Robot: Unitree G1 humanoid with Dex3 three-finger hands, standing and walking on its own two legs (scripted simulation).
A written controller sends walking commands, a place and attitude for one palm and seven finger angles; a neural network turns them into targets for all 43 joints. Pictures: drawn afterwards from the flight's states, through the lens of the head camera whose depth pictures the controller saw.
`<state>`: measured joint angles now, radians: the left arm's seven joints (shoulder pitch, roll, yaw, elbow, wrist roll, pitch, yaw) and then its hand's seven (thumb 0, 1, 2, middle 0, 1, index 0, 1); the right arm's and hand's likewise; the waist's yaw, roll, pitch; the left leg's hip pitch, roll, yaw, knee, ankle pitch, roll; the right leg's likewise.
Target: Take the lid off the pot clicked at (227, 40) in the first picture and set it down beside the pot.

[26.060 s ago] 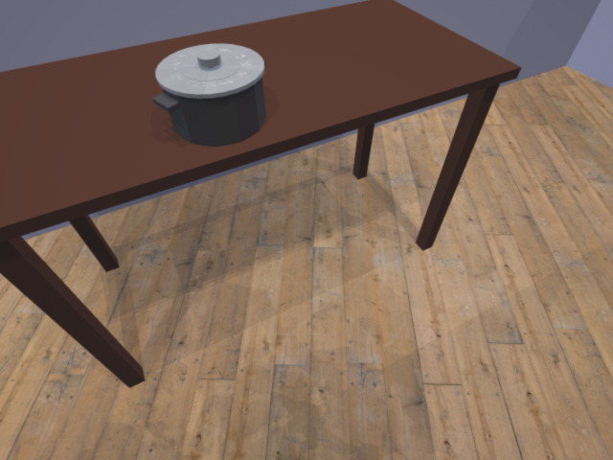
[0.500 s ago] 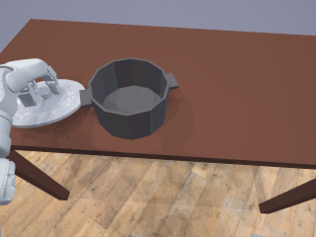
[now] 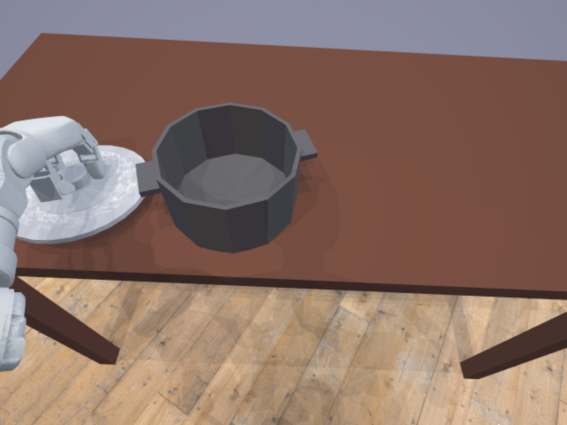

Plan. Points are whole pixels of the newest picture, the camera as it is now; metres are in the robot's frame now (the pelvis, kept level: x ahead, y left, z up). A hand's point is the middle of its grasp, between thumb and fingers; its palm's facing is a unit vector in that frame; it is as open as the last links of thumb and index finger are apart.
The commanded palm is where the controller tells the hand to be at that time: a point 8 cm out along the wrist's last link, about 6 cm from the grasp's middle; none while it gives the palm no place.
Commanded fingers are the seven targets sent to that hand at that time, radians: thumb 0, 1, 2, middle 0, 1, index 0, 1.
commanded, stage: lower the lid onto the table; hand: left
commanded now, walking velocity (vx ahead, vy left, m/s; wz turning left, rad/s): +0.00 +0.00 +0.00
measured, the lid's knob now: (72, 178) +0.46 +0.31 +0.07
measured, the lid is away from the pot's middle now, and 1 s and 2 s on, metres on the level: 0.24 0.24 0.24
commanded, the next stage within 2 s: open the fingers wide in 0.24 s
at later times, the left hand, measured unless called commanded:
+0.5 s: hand (63, 188) +0.42 +0.30 +0.09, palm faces -0.41 -0.04 -0.91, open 6.8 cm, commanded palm +0.43 +0.30 +0.15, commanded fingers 0.00 0.37 1.11 -0.81 -0.75 -0.84 -0.78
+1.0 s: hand (61, 191) +0.42 +0.31 +0.09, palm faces -0.42 -0.06 -0.91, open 8.4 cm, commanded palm +0.43 +0.30 +0.15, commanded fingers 0.00 -0.00 0.87 -0.50 -0.72 -0.50 -0.73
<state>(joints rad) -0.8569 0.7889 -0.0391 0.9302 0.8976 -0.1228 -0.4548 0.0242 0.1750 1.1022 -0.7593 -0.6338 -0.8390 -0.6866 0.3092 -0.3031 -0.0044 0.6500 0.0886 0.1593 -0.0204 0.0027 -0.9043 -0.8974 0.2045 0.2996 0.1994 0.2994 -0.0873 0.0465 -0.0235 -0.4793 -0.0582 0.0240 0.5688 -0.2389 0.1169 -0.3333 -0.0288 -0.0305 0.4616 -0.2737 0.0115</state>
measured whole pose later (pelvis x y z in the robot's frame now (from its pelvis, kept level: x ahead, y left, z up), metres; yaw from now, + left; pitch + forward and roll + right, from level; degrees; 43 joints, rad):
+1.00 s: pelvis -0.01 -0.01 -0.01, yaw -1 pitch +10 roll -3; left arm -0.81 0.82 0.01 0.94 0.94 -0.22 -0.38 0.00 0.13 0.98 -0.61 -0.72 -0.64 -0.74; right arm 0.31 -0.30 0.00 0.63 0.09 0.22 -0.05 0.00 -0.90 -0.90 0.20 0.30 0.20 0.30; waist -0.08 0.04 -0.04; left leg -0.56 -0.03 0.03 0.65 -0.26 0.10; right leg -0.43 0.00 -0.01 0.56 -0.30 0.01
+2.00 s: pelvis -0.01 +0.00 -0.01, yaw +0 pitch +9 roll -4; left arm -0.88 0.83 -0.01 0.88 0.92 -0.17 -0.44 0.00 -0.08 0.79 -0.43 -0.74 -0.42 -0.74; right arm 0.29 -0.29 0.01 0.62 0.10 0.23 -0.04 0.00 -0.90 -0.90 0.20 0.30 0.20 0.30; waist -0.07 0.05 -0.03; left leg -0.53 -0.05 0.02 0.63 -0.25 0.11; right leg -0.39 -0.01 -0.01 0.52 -0.29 0.01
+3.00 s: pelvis -0.01 +0.01 +0.00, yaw +2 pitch +7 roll -3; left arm -1.06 0.82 -0.13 0.79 0.91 0.01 -0.54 0.00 -0.08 0.79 -0.43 -0.74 -0.42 -0.74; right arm 0.25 -0.29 0.02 0.62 0.10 0.19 -0.01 0.00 -0.90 -0.90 0.20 0.30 0.20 0.30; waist -0.06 0.05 -0.03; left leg -0.45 -0.09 0.00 0.52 -0.19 0.13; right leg -0.31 -0.03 0.00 0.43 -0.25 -0.01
